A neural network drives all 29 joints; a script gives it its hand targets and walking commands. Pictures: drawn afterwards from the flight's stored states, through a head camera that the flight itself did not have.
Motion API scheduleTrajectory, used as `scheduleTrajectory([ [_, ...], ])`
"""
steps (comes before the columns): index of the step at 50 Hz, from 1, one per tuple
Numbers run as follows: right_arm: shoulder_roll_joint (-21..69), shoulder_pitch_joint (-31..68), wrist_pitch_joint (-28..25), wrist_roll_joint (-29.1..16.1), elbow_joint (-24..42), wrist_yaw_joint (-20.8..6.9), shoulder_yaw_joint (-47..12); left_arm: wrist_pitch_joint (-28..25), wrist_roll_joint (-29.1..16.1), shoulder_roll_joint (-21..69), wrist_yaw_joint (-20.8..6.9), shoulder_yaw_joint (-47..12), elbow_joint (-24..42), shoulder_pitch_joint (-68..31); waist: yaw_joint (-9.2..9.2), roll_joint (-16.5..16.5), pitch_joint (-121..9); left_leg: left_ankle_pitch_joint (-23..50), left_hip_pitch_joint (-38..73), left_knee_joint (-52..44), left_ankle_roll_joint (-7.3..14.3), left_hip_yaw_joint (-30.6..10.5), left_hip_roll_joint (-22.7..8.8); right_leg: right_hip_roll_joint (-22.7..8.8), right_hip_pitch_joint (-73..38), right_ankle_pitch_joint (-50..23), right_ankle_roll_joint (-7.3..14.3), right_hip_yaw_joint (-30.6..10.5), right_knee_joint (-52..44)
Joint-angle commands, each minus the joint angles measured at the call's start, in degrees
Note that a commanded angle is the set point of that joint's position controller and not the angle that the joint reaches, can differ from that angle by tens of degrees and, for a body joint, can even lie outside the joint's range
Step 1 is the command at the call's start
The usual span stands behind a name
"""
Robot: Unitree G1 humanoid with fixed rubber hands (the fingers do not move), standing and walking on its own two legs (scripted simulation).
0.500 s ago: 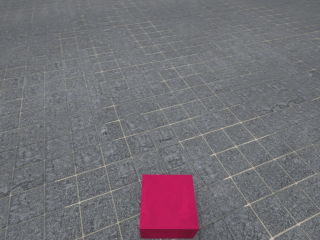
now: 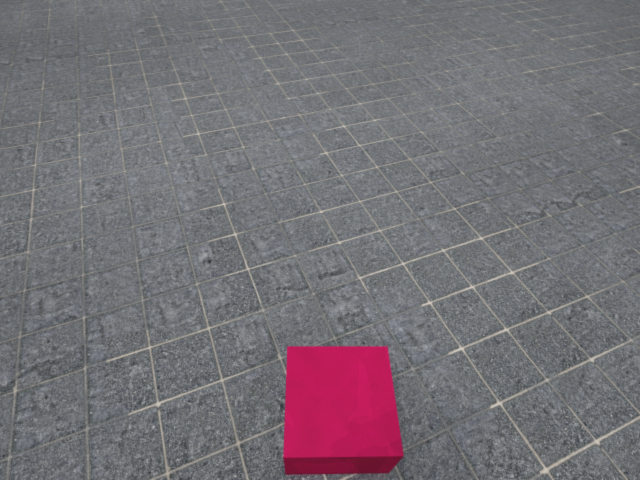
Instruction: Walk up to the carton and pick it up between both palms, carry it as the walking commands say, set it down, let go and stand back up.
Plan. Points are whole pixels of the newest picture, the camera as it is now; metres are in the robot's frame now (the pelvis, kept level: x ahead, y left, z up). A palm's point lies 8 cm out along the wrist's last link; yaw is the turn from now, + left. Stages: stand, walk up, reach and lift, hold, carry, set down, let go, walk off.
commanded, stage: walk up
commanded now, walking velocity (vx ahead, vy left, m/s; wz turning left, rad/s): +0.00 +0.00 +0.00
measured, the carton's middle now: (337, 409) +0.43 -0.08 -0.67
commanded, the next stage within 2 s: stand in 0.82 s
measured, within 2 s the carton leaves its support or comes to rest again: neither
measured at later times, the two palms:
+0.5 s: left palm out of the picture +0.08 +0.22 -0.15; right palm out of the picture -0.03 -0.24 -0.15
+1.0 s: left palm out of the picture +0.06 +0.19 -0.15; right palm out of the picture +0.00 -0.26 -0.14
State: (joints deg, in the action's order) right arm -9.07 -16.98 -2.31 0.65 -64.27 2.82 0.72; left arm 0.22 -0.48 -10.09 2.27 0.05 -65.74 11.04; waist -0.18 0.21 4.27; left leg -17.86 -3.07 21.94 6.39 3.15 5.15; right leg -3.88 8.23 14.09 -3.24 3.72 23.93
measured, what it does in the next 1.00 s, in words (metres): stands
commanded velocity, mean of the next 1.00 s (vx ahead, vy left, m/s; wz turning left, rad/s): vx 0.01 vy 0.00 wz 0.00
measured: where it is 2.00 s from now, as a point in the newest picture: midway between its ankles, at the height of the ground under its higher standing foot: outside the picture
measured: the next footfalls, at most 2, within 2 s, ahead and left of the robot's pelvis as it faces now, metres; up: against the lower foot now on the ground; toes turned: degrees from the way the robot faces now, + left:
none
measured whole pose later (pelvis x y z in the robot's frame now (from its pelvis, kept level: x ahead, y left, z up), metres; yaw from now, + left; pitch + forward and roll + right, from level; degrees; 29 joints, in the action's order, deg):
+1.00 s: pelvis +0.03 -0.03 +0.00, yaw -1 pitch -1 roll -1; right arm -9.2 -17.2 -1.2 0.9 -63.5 2.9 -0.1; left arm 0.1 0.0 -8.9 2.0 0.6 -63.1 10.6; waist 0.1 -0.1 3.5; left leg -20.2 -1.1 21.8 3.7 2.8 2.0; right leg 1.0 11.6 11.9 1.8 5.7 24.1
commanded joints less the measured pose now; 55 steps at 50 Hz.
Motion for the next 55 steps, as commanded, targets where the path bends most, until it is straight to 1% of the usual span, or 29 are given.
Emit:
scheduleTrajectory([
  [1, -7.42, -6.36, -0.23, -0.03, 1.08, 0.27, 1.03, -0.02, -0.01, -5.90, 0.15, 0.73, 1.51, 2.54, -0.18, 1.62, -0.43, 35.21, -3.31, -3.70, -5.39, -6.42, -12.38, -2.94, -2.17, -12.36, 3.05, 0.01, 0.96],
  [9, -7.91, -5.92, -0.24, 0.17, 2.17, 0.21, 0.74, 0.08, -0.07, -6.76, 0.12, 0.79, 2.48, 2.29, -0.16, 1.52, -1.27, 36.36, -2.58, -3.22, -5.59, -6.66, -12.61, -2.80, -1.87, -11.07, 3.17, -0.04, 1.79],
  [11, -7.69, -5.53, -0.18, 0.12, 2.48, 0.19, 0.70, 0.05, -0.11, -6.61, 0.12, 0.82, 2.51, 2.63, 0.00, 1.27, -1.44, 35.73, -3.14, -2.68, -5.29, -6.36, -12.21, -2.89, -2.45, -13.37, 3.21, -0.27, 1.70],
  [13, -8.04, -5.27, -0.10, 0.15, 2.75, 0.25, 0.58, 0.21, -0.14, -7.07, 0.10, 0.99, 2.70, 2.47, -0.03, 1.16, -1.00, 35.45, -2.92, -3.08, -5.64, -6.46, -12.52, -2.70, -1.65, -11.56, 3.28, -0.19, 2.06],
  [14, -8.19, -6.72, 0.23, 0.34, 3.21, 0.34, 0.70, 0.40, 0.37, -6.86, 0.32, 1.48, 3.16, 3.11, -0.86, 1.50, -1.67, 33.38, -1.73, -2.05, -5.10, -6.44, -13.19, -1.69, 0.60, -11.23, 3.18, 1.36, 5.24],
  [15, -8.33, -8.44, 0.05, 0.60, 2.51, 0.03, 0.81, 0.69, 0.73, -6.13, 0.18, 1.25, 3.36, 2.58, -1.88, 3.34, -2.22, 25.98, 1.71, -3.69, -3.85, -9.61, -15.08, 0.26, 4.87, -1.50, 3.03, 2.75, 8.78],
  [16, -9.22, -10.41, 0.07, 0.92, 2.15, -0.18, 1.11, 0.64, 0.94, -6.06, -0.19, 0.97, 4.94, 0.34, -3.08, 5.33, -1.32, 15.49, 3.53, -5.42, -1.26, -13.26, -17.52, 1.18, 10.90, 8.32, 3.08, 2.56, 14.00],
  [17, -9.53, -11.53, 0.23, 1.07, 1.48, -0.28, 0.98, 0.55, 1.00, -6.02, -0.51, 0.90, 6.44, -2.92, -4.11, 6.76, 1.53, 10.05, 2.87, -7.99, 1.09, -16.66, -19.50, 1.49, 16.23, 12.59, 3.19, 1.36, 18.42],
  [18, -9.91, -12.20, 0.25, 1.33, 1.41, -0.18, 0.90, 0.45, 0.97, -6.06, -0.78, 0.96, 7.93, -5.59, -4.79, 7.38, 4.39, 11.06, 2.41, -9.77, 2.71, -19.12, -21.36, 1.48, 20.44, 14.92, 3.34, -0.44, 22.42],
  [19, -9.30, -10.80, 0.26, 1.42, 1.88, 0.10, 0.55, 0.29, 0.76, -5.71, -0.72, 0.71, 8.97, -6.94, -4.28, 6.40, 6.12, 19.93, 2.35, -8.72, 4.34, -19.02, -22.13, 1.07, 22.72, 15.24, 3.62, -2.14, 23.72],
  [20, -8.44, -8.60, 0.28, 1.20, 2.11, 0.49, 0.23, 0.07, 0.35, -4.87, -0.45, 0.52, 9.07, -6.12, -3.17, 5.66, 6.95, 36.35, 2.13, -5.89, 4.31, -16.34, -21.37, 0.46, 22.56, 15.44, 3.74, -3.15, 22.68],
  [21, -7.37, -7.49, 0.33, 0.85, 2.08, 0.72, 0.32, -0.12, 0.10, -4.47, -0.20, 0.44, 8.76, -4.76, -2.38, 5.75, 6.52, 51.08, 3.73, -2.93, 3.16, -14.21, -20.86, 0.25, 21.73, 15.85, 3.72, -3.48, 20.84],
  [22, -5.90, -7.44, 0.33, 0.64, 1.69, 0.85, 0.60, -0.22, 0.11, -4.00, -0.06, 0.11, 8.41, -2.80, -1.80, 6.01, 4.24, 55.57, 6.46, -1.07, 2.21, -12.29, -20.24, 0.30, 20.39, 15.21, 3.90, -3.03, 18.06],
  [23, -6.07, -6.92, 0.57, 0.30, 1.45, 0.79, 0.67, -0.31, 0.04, -3.85, -0.05, -0.19, 7.66, -1.01, -0.98, 5.99, 3.00, 53.33, 5.71, 0.30, 0.59, -9.99, -18.40, 0.67, 16.77, 12.52, 4.39, -2.42, 12.49],
  [24, -6.22, -5.79, 0.70, 0.03, 1.72, 0.68, 0.72, -0.25, 0.05, -3.85, 0.06, 0.05, 7.11, 0.88, 0.34, 4.55, 1.17, 52.48, 3.73, 2.17, -0.79, -7.66, -16.39, 1.58, 10.99, 7.26, 4.75, -1.07, 6.30],
  [25, -6.60, -4.61, 0.78, -0.19, 2.05, 0.51, 1.11, -0.30, 0.04, -3.81, 0.36, 0.58, 6.34, 3.46, 1.67, 4.80, -0.40, 51.99, 1.21, 4.04, -2.45, -5.91, -14.36, 2.16, 5.24, -0.47, 4.87, 0.10, 1.12],
  [26, -6.23, -4.31, 0.67, -0.47, 2.30, 0.28, 1.07, -0.45, -0.02, -4.42, 0.62, 1.13, 5.78, 5.68, 2.45, 2.42, -3.58, 45.57, -2.06, 5.89, -3.73, -3.71, -11.89, 0.30, -2.67, -18.09, 5.37, 0.06, -2.38],
  [27, -4.48, -5.53, 0.52, -0.97, 2.82, 0.19, 0.73, -0.59, 0.15, -6.72, 0.96, 2.04, 5.56, 6.41, 2.50, -3.42, -6.49, 33.43, -6.72, 6.79, -5.01, -2.77, -9.05, -4.47, -9.92, -37.90, 7.31, -4.38, -0.19],
  [28, -4.51, -6.71, 0.71, -1.45, 3.09, 0.15, 0.97, -0.53, 0.17, -8.31, 0.87, 2.41, 5.35, 6.20, 2.20, -8.53, -6.84, 17.15, -8.68, 8.72, -5.58, -2.19, -6.65, -9.94, -10.36, -49.67, 10.65, -10.92, -0.01],
  [29, -4.13, -11.04, 1.42, -1.12, 2.50, 0.46, 0.58, -0.38, 0.44, -8.57, 0.73, 2.56, 5.30, 2.93, -0.66, -12.68, -5.60, 1.85, -6.30, 5.84, -6.31, -3.06, -6.20, -12.40, -5.80, -50.43, 12.32, -13.99, 0.65],
  [30, -4.41, -11.23, 1.58, -0.35, 1.42, 0.56, 0.27, -0.38, 0.62, -8.13, 0.75, 2.53, 5.77, 0.40, -1.37, -12.65, -4.06, -0.51, -6.48, 2.05, -5.78, -3.39, -7.20, -11.41, -5.39, -46.59, 11.46, -13.38, 0.63],
  [32, -5.32, -10.22, 1.28, 0.11, 1.08, 0.44, 0.20, -0.16, 0.30, -6.73, 0.90, 2.25, 6.80, -1.81, -1.26, -8.06, -4.05, 8.14, -6.14, -2.21, -4.74, -4.59, -8.21, -7.35, -5.63, -33.77, 8.49, -9.85, 0.54],
  [33, -5.02, -10.23, 1.34, -0.04, 1.11, 0.38, 0.17, -0.39, 0.32, -5.54, 0.86, 1.90, 6.50, -0.62, -0.94, -5.19, -4.13, 12.61, -4.69, -2.71, -4.43, -5.05, -9.09, -5.84, -4.31, -29.17, 7.64, -9.27, 0.50],
  [34, -5.45, -9.94, 1.18, -0.08, 1.21, 0.40, 0.20, -0.77, 0.20, -5.14, 0.68, 1.69, 6.37, 0.15, -0.54, -4.25, -5.34, 16.53, -2.63, -2.54, -4.20, -5.23, -10.11, -4.75, -3.67, -27.81, 7.54, -8.63, 0.81],
  [36, -5.13, -9.12, 0.89, -0.30, 1.13, 0.40, 0.15, -0.94, 0.17, -4.89, 0.56, 1.66, 6.08, 0.37, -0.21, 0.16, -5.14, 21.75, -2.77, -2.69, -3.93, -5.57, -11.17, -3.88, -3.75, -27.49, 7.52, -6.78, 0.63],
  [37, -4.48, -9.27, 0.95, -0.26, 0.99, 0.48, -0.07, -0.84, 0.22, -4.59, 0.50, 1.58, 5.99, 0.23, -0.27, 0.95, -4.29, 23.19, -3.61, -2.88, -4.12, -5.48, -11.32, -3.88, -4.00, -27.94, 7.63, -6.39, 0.83],
  [39, -5.04, -8.86, 1.00, -0.09, 1.28, 0.53, 0.05, -0.89, 0.34, -5.17, 0.25, 1.61, 5.80, 0.74, -0.27, 2.17, -4.32, 21.90, -2.96, -2.61, -4.02, -4.65, -11.36, -4.19, -3.85, -28.53, 7.78, -6.24, 0.47],
  [44, -4.46, -7.92, 0.99, 0.28, 0.82, 0.23, -0.37, -0.70, 0.43, -5.10, 0.04, 1.57, 5.04, 0.74, -0.22, 2.05, -2.88, 17.95, -4.26, -3.89, -3.59, -5.13, -11.43, -3.61, -3.64, -23.05, 7.36, -5.41, -0.71],
  [55, -5.39, -6.30, 0.92, 0.73, 0.67, 0.13, -0.56, -0.44, 0.25, -4.69, -0.25, 1.21, 2.39, 2.57, 0.01, 1.13, -0.03, 16.42, -5.81, -4.67, -3.16, -6.69, -12.01, -3.05, -2.24, -16.64, 6.49, -4.07, -1.40],
])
